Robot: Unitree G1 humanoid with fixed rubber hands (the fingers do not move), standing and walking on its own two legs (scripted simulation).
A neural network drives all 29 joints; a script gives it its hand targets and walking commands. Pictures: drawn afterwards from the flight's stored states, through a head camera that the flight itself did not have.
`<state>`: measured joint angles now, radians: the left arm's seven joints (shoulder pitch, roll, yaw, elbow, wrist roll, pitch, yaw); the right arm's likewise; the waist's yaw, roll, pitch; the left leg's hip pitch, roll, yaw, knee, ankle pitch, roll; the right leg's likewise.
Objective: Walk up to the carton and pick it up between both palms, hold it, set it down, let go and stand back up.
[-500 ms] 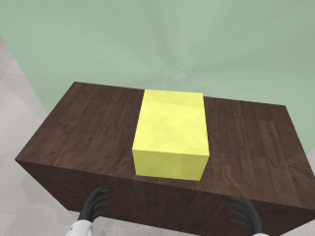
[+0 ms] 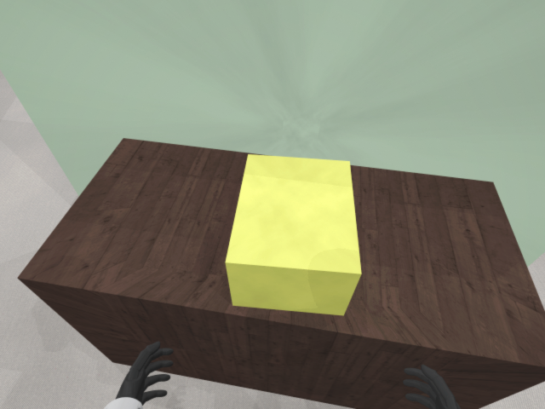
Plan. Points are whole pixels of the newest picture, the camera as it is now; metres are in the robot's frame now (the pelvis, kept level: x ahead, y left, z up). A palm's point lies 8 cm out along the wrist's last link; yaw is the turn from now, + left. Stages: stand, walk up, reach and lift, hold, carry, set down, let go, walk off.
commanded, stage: let go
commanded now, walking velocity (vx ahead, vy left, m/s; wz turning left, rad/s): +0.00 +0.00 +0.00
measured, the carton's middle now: (293, 230) +0.48 +0.00 -0.09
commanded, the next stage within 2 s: stand in 0.16 s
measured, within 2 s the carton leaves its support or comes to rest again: neither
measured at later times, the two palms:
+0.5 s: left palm out of the picture +0.06 +0.26 -0.11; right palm out of the picture +0.08 -0.25 -0.11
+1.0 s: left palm out of the picture -0.02 +0.27 -0.13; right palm out of the picture +0.05 -0.22 -0.12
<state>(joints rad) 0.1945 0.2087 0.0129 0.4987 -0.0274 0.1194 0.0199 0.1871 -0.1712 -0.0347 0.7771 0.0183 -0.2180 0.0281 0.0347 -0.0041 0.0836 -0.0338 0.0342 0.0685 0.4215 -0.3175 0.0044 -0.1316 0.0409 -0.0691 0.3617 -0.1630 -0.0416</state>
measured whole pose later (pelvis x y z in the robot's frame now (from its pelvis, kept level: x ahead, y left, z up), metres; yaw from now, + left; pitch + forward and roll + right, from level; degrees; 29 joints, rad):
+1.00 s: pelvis -0.01 +0.02 +0.00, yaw +8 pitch -1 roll +0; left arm 0.35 0.23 0.00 0.92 0.03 0.00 0.01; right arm 0.36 -0.21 0.00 0.93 -0.02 -0.01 0.00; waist 0.02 -0.02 -0.04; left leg -0.12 -0.06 -0.04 0.39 -0.26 0.05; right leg -0.19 -0.07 -0.17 0.39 -0.18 0.01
